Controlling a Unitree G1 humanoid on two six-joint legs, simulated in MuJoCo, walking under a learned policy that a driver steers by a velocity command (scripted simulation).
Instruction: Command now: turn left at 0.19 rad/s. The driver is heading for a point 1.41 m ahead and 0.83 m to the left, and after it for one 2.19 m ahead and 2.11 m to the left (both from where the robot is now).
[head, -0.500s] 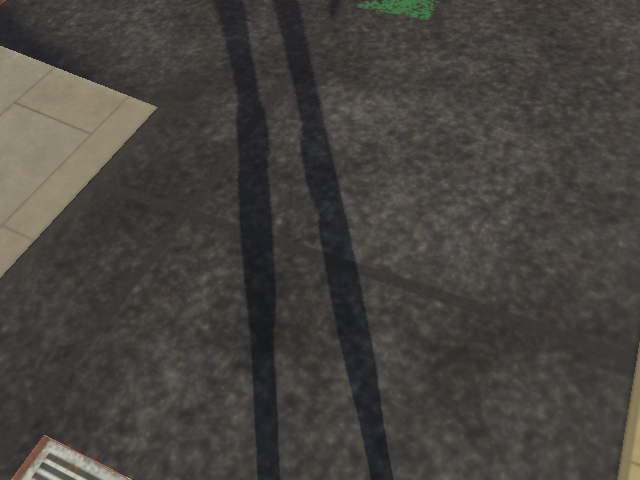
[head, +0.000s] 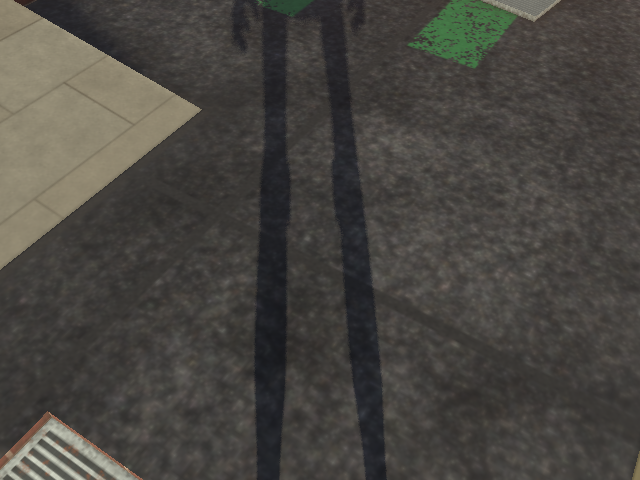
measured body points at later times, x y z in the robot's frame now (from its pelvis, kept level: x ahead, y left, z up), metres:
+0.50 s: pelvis +0.05 +0.05 +0.00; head +0.05 +0.08 +0.45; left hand +0.11 +0.34 -0.12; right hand +0.16 -0.21 -0.11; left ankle +0.00 +0.10 -0.74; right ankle +0.05 -0.10 -0.67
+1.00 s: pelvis +0.31 +0.10 +0.00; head +0.34 +0.10 +0.44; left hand +0.28 +0.39 -0.10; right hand +0.52 -0.11 -0.13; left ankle +0.18 +0.15 -0.65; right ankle +0.39 +0.04 -0.74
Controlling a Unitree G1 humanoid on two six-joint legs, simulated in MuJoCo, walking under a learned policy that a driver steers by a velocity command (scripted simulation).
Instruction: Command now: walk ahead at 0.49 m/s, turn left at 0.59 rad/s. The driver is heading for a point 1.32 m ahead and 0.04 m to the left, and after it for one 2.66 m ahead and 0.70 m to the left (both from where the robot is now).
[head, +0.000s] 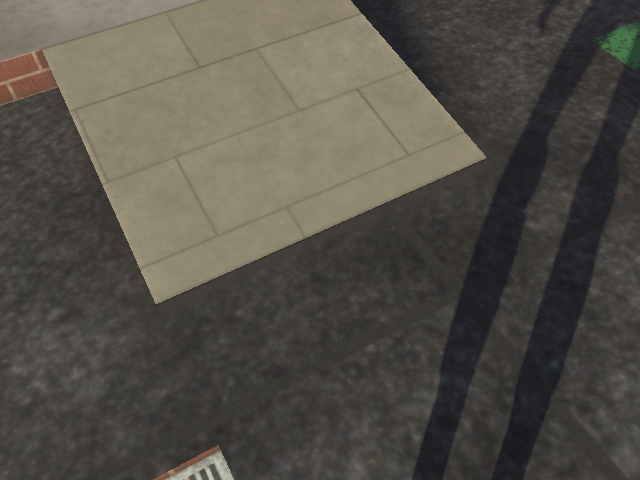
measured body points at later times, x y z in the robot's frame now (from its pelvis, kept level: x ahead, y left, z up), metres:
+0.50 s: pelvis +0.27 +0.07 +0.00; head +0.31 +0.09 +0.44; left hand +0.25 +0.33 -0.14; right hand +0.48 -0.14 -0.12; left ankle +0.30 +0.12 -0.74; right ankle +0.20 -0.09 -0.64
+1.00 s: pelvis +0.57 +0.11 -0.01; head +0.60 +0.11 +0.44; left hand +0.64 +0.39 -0.12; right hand +0.64 -0.14 -0.16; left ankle +0.38 +0.16 -0.65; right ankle +0.66 +0.07 -0.74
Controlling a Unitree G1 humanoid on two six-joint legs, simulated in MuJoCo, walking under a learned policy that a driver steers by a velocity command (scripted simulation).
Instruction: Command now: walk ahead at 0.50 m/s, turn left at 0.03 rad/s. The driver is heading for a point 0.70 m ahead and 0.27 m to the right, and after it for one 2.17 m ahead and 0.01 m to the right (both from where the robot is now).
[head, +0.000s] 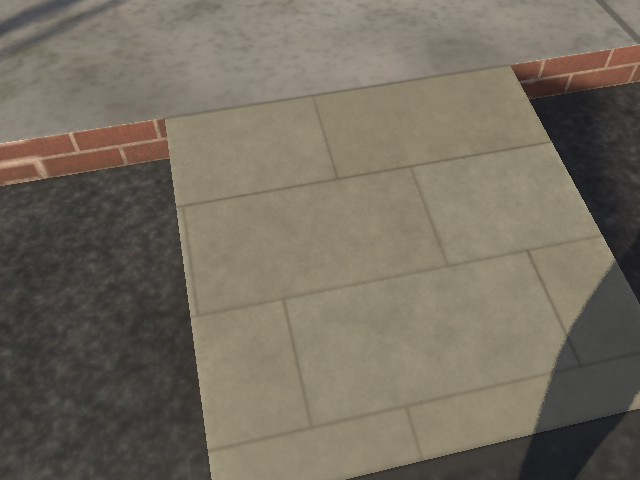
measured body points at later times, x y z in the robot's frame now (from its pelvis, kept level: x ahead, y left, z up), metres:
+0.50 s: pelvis +0.28 +0.03 +0.00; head +0.31 +0.04 +0.45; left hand +0.24 +0.28 -0.15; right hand +0.45 -0.21 -0.10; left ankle +0.37 +0.11 -0.72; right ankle +0.10 -0.06 -0.67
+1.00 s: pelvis +0.52 -0.05 +0.00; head +0.55 -0.07 +0.44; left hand +0.79 +0.09 -0.11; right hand +0.40 -0.27 -0.15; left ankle +0.38 +0.11 -0.69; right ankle +0.59 -0.15 -0.71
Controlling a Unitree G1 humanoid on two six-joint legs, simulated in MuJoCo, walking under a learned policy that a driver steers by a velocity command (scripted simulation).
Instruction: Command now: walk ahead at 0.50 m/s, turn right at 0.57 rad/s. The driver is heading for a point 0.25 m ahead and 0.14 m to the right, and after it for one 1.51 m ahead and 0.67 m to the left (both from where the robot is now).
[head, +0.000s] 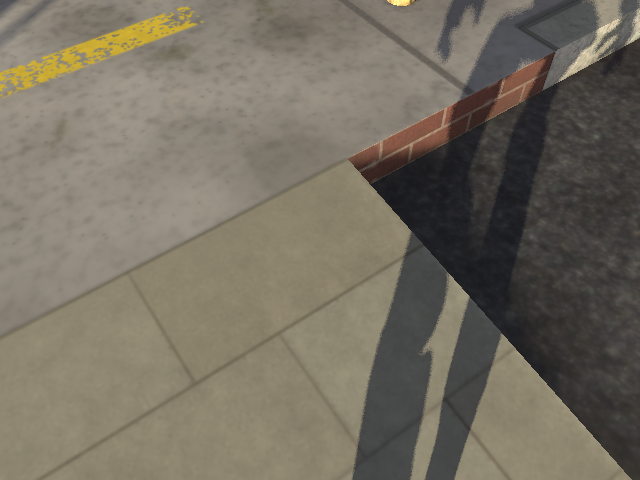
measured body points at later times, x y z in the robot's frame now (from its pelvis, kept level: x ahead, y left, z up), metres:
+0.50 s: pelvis +0.21 -0.01 +0.03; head +0.25 -0.01 +0.48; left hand +0.25 +0.24 -0.11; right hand +0.33 -0.24 -0.10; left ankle +0.30 +0.06 -0.65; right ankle +0.11 -0.06 -0.70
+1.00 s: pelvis +0.27 -0.02 +0.06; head +0.30 +0.00 +0.51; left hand +0.35 +0.27 -0.05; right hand +0.46 -0.26 -0.04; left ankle +0.30 +0.05 -0.67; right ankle +0.35 -0.15 -0.63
